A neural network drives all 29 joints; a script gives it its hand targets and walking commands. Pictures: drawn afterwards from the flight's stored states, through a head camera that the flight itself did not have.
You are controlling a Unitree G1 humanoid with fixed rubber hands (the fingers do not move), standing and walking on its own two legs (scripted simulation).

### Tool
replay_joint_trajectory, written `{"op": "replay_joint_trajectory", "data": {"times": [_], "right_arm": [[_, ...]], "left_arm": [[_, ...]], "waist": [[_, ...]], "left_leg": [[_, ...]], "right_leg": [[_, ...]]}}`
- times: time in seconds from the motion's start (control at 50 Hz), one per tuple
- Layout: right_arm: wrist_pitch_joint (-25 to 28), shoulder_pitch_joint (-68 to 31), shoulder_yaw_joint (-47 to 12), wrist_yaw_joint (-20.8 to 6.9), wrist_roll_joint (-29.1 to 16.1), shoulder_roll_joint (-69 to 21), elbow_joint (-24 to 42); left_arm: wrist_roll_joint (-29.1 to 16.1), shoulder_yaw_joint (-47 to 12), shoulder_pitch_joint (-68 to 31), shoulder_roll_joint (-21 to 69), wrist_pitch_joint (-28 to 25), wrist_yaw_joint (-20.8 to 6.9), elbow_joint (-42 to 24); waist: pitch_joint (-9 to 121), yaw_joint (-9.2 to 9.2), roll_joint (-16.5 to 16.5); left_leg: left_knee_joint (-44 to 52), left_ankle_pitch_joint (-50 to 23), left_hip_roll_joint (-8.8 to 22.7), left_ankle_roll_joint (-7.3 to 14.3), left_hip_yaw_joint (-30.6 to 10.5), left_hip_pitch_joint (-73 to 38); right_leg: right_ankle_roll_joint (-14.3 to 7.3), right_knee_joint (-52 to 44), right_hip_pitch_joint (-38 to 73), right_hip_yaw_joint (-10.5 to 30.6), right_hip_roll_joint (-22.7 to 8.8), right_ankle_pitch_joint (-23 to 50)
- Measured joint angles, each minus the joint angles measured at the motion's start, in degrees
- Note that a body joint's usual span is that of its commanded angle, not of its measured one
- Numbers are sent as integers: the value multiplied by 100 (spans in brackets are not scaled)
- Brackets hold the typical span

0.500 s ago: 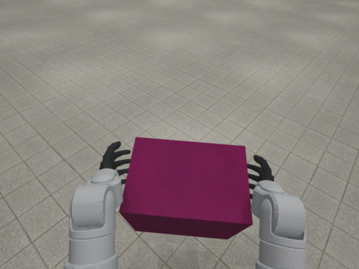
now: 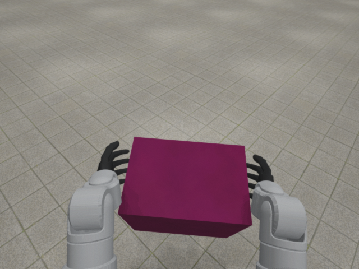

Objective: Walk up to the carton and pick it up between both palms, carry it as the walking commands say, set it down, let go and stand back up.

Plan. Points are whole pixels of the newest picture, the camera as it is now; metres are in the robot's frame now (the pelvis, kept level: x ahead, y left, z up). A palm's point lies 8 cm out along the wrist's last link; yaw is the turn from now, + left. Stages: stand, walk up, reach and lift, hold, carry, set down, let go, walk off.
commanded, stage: carry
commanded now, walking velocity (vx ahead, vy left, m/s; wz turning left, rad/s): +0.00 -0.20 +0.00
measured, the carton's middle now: (184, 192) +0.29 -0.01 +0.02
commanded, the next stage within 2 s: none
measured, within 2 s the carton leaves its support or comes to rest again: neither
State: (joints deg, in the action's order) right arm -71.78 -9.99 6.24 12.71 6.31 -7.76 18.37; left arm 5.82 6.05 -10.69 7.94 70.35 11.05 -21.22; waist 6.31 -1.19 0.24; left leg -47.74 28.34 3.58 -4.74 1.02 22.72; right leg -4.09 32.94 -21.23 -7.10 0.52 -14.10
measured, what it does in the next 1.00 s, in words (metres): steps to the right: left foot, then right foot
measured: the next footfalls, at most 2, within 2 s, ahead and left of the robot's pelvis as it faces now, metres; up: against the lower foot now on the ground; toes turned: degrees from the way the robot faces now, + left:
left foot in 0.06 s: +0.04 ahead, +0.13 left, +0.00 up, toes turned +4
right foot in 0.32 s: +0.02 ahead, -0.17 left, +0.00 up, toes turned -5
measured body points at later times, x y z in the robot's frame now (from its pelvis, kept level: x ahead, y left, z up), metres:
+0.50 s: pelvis -0.04 -0.09 +0.00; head -0.06 -0.10 +0.45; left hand +0.23 +0.06 +0.10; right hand +0.22 -0.26 +0.08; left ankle -0.08 +0.06 -0.68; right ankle -0.02 -0.17 -0.73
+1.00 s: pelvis -0.10 -0.22 -0.02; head -0.11 -0.23 +0.43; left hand +0.20 -0.11 +0.09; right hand +0.14 -0.43 +0.07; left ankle -0.08 +0.00 -0.70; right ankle -0.07 -0.31 -0.74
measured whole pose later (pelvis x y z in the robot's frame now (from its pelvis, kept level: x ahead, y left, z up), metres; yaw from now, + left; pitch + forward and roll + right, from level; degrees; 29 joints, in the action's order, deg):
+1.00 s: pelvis -0.10 -0.22 -0.02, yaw -8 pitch +1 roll +1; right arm -70.7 -7.8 5.3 12.8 5.4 -7.5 22.4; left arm 4.6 5.3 -9.4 7.8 69.7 11.3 -25.1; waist 3.7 -1.1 -0.5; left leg -51.6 29.5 13.3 -7.7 2.5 24.9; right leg -3.7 40.4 -23.9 -1.7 1.5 -19.5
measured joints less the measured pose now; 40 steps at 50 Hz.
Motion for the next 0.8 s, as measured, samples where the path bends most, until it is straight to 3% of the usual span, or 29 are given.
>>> {"op": "replay_joint_trajectory", "data": {"times": [0.08, 0.14, 0.18, 0.26, 0.34, 0.4, 0.5, 0.58, 0.62, 0.68, 0.72, 0.8], "right_arm": [[-1, 2, -13, -1, -19, -4, -8], [-93, 26, -30, -6, -74, -3, -35], [-96, 24, -42, -19, -81, -4, -32], [-17, 25, -58, -23, -82, -6, 21], [15, 51, -57, -6, -32, 2, 127], [-47, 136, -58, -6, -8, 14, 133], [-58, 135, -58, 3, -21, 16, 154], [-60, 133, -57, 10, -42, 18, 158], [-54, 135, -60, 9, -56, 13, 155], [-81, 150, -60, 9, -108, 13, 145], [-56, 149, -71, 3, -127, 11, 147], [80, 149, -82, -5, -157, 10, 193]], "left_arm": [[15, 20, 7, -2, 0, -5, -5], [-15, 27, 203, -26, -2, -25, -30], [-47, 27, 260, -34, -2, -12, -94], [-87, 28, 205, -33, -1, 46, -195], [-99, -6, 129, -17, -36, 39, -183], [-78, -64, 172, -20, 13, 24, -120], [-9, -66, 105, -15, 52, -14, -117], [23, -67, 99, -12, 51, -29, -117], [23, -57, 105, -15, 48, -23, -127], [-23, -50, 236, -29, 11, -19, -150], [-40, -50, 266, -34, 10, -1, -220], [-67, -49, 192, -30, 2, 65, -360]], "waist": [[-36, 0, -16], [-84, -5, -58], [-80, -2, -132], [-74, 3, -126], [-108, 1, -27], [-108, 6, 23], [-109, 1, -52], [-109, -6, -46], [-129, -2, -46], [-194, -6, -57], [-190, -4, -123], [-189, -1, -137]], "left_leg": [[1137, -954, 1, 91, -2, -140], [1186, -1179, 106, 276, -11, -145], [1309, -1226, 243, 281, -8, -141], [1475, -1385, 470, 121, 0, -137], [1047, -1004, 537, -16, 9, -91], [-124, -44, 273, -17, 23, 104], [-661, -12, -25, -16, 10, 122], [329, -191, -115, -15, -1, 44], [1106, -1043, -70, 105, 2, -94], [1209, -1214, 36, 316, -5, -102], [1379, -1244, 184, 319, -4, -99], [1603, -1435, 506, 147, 20, -102]], "right_leg": [[-34, 49, -190, -223, 83, 65], [133, 677, -350, -144, 84, -779], [181, 970, -430, 42, 73, -1042], [223, 761, -276, 236, -2, -872], [224, 92, 163, 242, -57, -56], [155, 124, 168, 309, -76, -162], [25, 124, 102, 136, -19, -160], [-65, 123, -114, -127, 43, -94], [-74, 147, -217, -218, 112, -62], [177, 804, -409, -121, 116, -867], [242, 1283, -562, 61, 111, -1112], [337, 1314, -570, 297, 22, -1159]]}}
